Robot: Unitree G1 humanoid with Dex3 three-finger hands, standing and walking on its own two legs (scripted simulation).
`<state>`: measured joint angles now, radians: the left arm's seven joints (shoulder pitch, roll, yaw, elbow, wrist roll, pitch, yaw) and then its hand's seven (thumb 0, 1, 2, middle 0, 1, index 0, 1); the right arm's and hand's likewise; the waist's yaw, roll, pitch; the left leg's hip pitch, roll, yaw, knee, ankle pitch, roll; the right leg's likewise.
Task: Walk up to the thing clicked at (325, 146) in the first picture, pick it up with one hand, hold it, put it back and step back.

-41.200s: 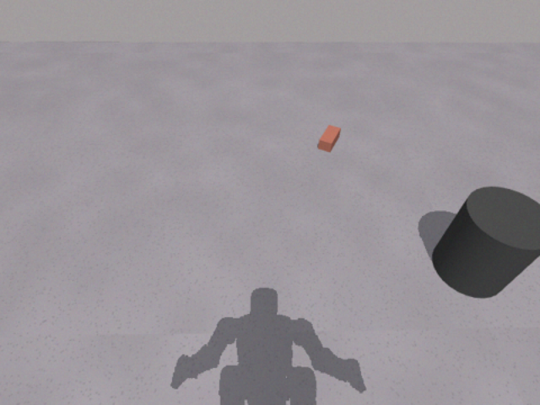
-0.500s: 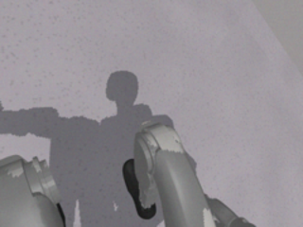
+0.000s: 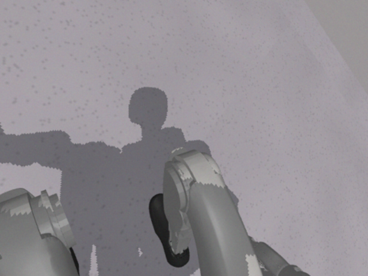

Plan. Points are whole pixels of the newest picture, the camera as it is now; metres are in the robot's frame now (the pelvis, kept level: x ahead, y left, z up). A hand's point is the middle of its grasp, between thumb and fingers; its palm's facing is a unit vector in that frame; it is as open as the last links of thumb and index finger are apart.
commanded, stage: settle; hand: left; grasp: from above
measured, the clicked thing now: out of the picture +0.42 +0.37 -0.26
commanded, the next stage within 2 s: lift in 0.80 s
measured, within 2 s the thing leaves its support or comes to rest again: leaves its support in 0.12 s
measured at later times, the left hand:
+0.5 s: hand out of the picture +0.41 +0.38 -0.15, palm faces -0.44 -0.11 -0.89, open 10.5 cm
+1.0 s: hand out of the picture +0.41 +0.38 -0.10, palm faces -0.44 -0.10 -0.89, open 10.5 cm
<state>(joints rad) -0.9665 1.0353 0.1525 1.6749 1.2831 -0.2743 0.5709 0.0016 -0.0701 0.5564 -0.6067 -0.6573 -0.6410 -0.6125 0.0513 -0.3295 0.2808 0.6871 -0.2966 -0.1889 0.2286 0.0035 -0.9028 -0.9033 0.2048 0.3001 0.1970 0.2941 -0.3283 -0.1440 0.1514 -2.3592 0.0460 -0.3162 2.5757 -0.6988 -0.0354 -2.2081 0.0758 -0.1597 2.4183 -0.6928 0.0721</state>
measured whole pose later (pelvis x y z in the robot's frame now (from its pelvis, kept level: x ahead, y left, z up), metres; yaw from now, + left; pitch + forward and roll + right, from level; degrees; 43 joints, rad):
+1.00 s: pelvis -0.01 +0.00 +0.04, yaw +6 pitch +32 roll -10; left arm -0.90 0.82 0.08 1.27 1.21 -0.21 0.23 0.00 -0.10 0.57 -0.65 -0.62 -0.68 -0.58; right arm 0.17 -0.29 0.09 0.69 -0.12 -0.01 0.15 0.01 -0.92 -0.91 0.21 0.30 0.20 0.29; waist -0.22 0.00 -0.03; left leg -2.32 0.03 -0.19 2.37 -0.63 -0.01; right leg -2.18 0.02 -0.09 2.29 -0.68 0.05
